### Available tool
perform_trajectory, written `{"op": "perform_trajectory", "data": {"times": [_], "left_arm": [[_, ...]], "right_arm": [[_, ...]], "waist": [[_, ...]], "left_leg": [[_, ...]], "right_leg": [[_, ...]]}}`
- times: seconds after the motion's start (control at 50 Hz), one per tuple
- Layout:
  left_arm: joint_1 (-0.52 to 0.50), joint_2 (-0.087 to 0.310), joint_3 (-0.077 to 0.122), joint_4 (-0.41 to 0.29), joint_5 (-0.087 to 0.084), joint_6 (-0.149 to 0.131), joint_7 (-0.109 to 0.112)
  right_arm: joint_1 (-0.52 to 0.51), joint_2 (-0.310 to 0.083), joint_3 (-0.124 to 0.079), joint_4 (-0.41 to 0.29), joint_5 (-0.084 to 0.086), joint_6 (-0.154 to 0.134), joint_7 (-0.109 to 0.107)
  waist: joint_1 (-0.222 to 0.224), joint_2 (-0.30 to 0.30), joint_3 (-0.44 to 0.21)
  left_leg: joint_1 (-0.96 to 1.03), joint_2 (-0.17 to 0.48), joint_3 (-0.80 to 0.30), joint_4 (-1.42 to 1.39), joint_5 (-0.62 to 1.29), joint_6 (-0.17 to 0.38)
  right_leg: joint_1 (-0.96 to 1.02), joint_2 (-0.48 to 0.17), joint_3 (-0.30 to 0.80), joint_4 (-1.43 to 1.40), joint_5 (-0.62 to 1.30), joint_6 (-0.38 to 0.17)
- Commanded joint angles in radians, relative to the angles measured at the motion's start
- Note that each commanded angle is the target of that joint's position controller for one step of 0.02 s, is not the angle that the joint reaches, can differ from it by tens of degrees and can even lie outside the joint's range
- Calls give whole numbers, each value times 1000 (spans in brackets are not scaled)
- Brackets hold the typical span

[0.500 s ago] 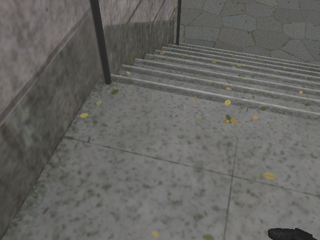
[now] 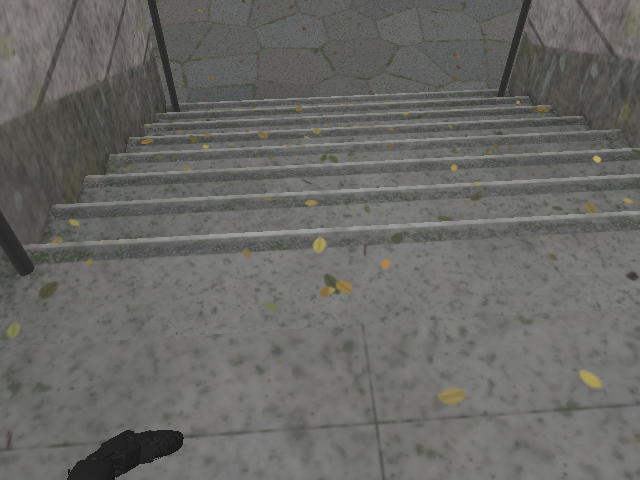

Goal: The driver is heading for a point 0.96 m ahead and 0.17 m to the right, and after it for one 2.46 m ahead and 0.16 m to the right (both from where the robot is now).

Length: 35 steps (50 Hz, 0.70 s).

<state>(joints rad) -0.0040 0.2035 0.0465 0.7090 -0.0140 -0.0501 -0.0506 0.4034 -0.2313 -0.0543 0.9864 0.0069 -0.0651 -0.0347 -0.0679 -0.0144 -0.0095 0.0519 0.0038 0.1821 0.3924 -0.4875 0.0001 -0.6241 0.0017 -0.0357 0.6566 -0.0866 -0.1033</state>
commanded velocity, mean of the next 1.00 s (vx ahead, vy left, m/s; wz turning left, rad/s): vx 0.50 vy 0.00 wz -0.31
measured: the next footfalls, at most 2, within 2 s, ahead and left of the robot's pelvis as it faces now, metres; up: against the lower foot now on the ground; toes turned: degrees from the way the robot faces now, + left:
right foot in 0.02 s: +0.18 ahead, -0.09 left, +0.00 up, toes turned -2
left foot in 0.52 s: +0.47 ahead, +0.05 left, +0.00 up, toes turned -19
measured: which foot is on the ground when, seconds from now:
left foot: down 0.00-0.04, up 0.06-0.50, down 0.52-1.00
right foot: up 0.00-0.00, down 0.02-0.54, up 0.56-1.00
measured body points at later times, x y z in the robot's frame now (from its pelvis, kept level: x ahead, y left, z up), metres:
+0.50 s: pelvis +0.28 -0.01 +0.01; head +0.31 -0.03 +0.46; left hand +0.38 +0.26 -0.10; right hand +0.46 -0.29 -0.06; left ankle +0.44 +0.07 -0.71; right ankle +0.14 -0.09 -0.72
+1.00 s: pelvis +0.52 -0.08 +0.02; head +0.55 -0.10 +0.47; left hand +0.82 +0.04 -0.05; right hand +0.41 -0.34 -0.11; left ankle +0.43 +0.07 -0.72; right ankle +0.62 -0.25 -0.70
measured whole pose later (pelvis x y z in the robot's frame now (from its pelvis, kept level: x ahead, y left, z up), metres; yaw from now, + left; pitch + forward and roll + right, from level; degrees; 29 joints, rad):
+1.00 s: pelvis +0.52 -0.08 +0.02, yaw -19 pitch +2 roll +1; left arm 0.03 0.23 0.04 0.65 -0.02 -0.07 -0.03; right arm 0.42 -0.28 -0.05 0.87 0.02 -0.06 0.01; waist -0.11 -0.02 0.02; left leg 0.03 -0.04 -0.01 0.28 -0.35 0.02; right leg -0.54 -0.04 0.01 0.53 -0.05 -0.04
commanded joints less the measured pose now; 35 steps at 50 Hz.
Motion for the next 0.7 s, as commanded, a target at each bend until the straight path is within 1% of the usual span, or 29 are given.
{"op": "perform_trajectory", "data": {"times": [0.02,0.04,0.06,0.08,0.1,0.12,0.14,0.16,0.18,0.2,0.24,0.26,0.28,0.32,0.38,0.42,0.44,0.46,0.48,0.5,0.52,0.54,0.56,0.58,0.6,0.62,0.64,0.66,0.7], "left_arm": [[241,147,62,-14,-3,-10,-8],[413,271,99,21,-1,-1,14],[395,330,101,1,-4,-12,11],[421,251,83,6,8,-10,21],[351,201,70,-1,6,-15,27],[267,180,63,-19,0,-21,24],[208,152,54,-37,0,-25,24],[189,148,52,-49,5,-24,24],[192,147,52,-48,-1,-26,27],[207,148,52,-44,-5,-28,33],[245,177,60,-35,-6,-27,50],[271,187,63,-31,-7,-23,55],[291,193,65,-26,-9,-19,60],[328,189,65,-16,-13,-11,65],[370,185,62,-4,-15,-8,63],[404,172,57,12,-17,-8,64],[407,175,57,14,-14,-9,65],[399,182,59,14,-14,-6,67],[385,182,59,11,-14,-4,67],[364,166,53,1,-11,-5,64],[338,134,38,-21,3,-9,58],[478,94,25,-13,-23,-16,62],[504,134,26,-2,-26,-21,68],[415,196,41,-8,-30,-19,67],[339,192,39,-20,-21,-16,67],[291,178,40,-35,-4,-18,66],[286,171,45,-37,2,-17,65],[298,156,44,-33,-1,-16,63],[300,127,39,-32,4,-12,61]], "right_arm": [[-51,-199,-39,-79,5,-1,-8],[-59,-168,-28,-121,-18,-16,-7],[43,-62,9,-147,-18,-57,25],[-55,-157,-19,-162,9,-95,43],[-147,-167,-23,-200,29,-103,41],[-177,-147,-23,-205,12,-98,30],[-175,-154,-33,-201,-9,-84,19],[-159,-148,-37,-208,-14,-68,18],[-156,-139,-40,-223,-21,-56,17],[-160,-121,-39,-236,-24,-46,17],[-234,-104,-35,-273,-29,-40,15],[-280,-96,-31,-289,-29,-39,14],[-324,-85,-26,-303,-27,-38,15],[-400,-69,-17,-328,-19,-41,23],[-458,-87,-16,-350,-4,-52,40],[-484,-105,-18,-368,-4,-63,52],[-481,-115,-20,-372,-4,-70,56],[-458,-129,-24,-371,-2,-74,59],[-406,-141,-31,-360,-3,-79,59],[-313,-168,-43,-338,-12,-84,54],[-165,-215,-57,-320,-25,-85,48],[-16,-289,-82,-281,-40,-74,50],[-3,-214,-64,-262,-3,-70,61],[-62,-155,-44,-271,12,-66,59],[-124,-138,-34,-286,4,-59,58],[-161,-121,-26,-282,-2,-54,60],[-174,-106,-17,-284,-10,-55,61],[-175,-105,-14,-280,-12,-56,63],[-152,-120,-17,-262,-7,-62,65]], "waist": [[200,104,-116],[244,-65,-234],[143,-264,-387],[201,-141,-353],[176,-98,-197],[118,33,-99],[81,52,-77],[49,35,-65],[36,21,-61],[31,3,-61],[47,-14,-40],[64,-21,-31],[80,-28,-23],[112,-57,-15],[143,-81,-13],[154,-86,-7],[148,-97,-7],[131,-112,-3],[99,-123,-16],[53,-120,-70],[-16,-52,-193],[-9,223,-338],[-5,289,-310],[-8,173,-148],[7,78,-61],[27,46,7],[49,56,16],[60,78,13],[64,102,0]], "left_leg": [[-124,218,-31,381,1269,67],[-417,137,-4,752,816,19],[-764,-73,-189,1069,-59,-14],[-881,-16,-328,1076,-19,14],[-919,23,-302,1010,54,29],[-863,62,-291,902,110,26],[-774,91,-279,819,144,15],[-707,103,-280,778,159,4],[-670,105,-270,739,171,-13],[-656,102,-257,697,190,-27],[-668,83,-235,580,283,-55],[-672,70,-232,510,339,-62],[-660,55,-231,428,401,-63],[-614,20,-226,286,500,-59],[-568,-2,-232,180,558,-45],[-564,-2,-241,124,520,-23],[-550,-3,-244,104,486,-9],[-528,-3,-244,82,440,12],[-462,-15,-225,45,428,38],[-324,-6,-228,18,450,72],[-80,121,-339,61,514,138],[277,318,-712,38,381,310],[290,401,-941,-67,209,330],[159,373,-842,-89,136,288],[31,329,-718,-112,180,258],[-71,283,-633,-144,273,244],[-119,245,-569,-163,358,226],[-151,218,-525,-180,422,220],[-166,202,-459,-201,542,234]], "right_leg": [[426,85,-47,-83,-10,-83],[767,-114,281,-103,112,-170],[1057,-358,869,-288,-11,-377],[1041,-323,830,-338,-120,-324],[902,-280,665,-341,-68,-273],[721,-231,551,-356,50,-235],[594,-196,466,-372,155,-210],[508,-171,435,-388,200,-204],[456,-155,414,-404,236,-205],[420,-145,380,-410,273,-207],[376,-119,336,-417,289,-198],[370,-107,329,-415,268,-186],[362,-90,319,-408,235,-166],[351,-64,317,-392,162,-135],[394,-88,358,-369,75,-117],[470,-122,408,-326,52,-113],[504,-138,433,-305,60,-109],[534,-153,453,-286,97,-101],[552,-144,453,-245,176,-87],[547,-100,424,-145,292,-64],[440,-52,358,88,232,-31],[100,93,227,435,-94,49],[-57,83,253,581,-486,58],[-128,35,264,649,-423,55],[-118,-9,216,638,-343,58],[-111,-44,183,568,-280,63],[-76,-75,166,516,-237,64],[-41,-84,149,482,-216,69],[-30,-93,117,427,-187,87]]}}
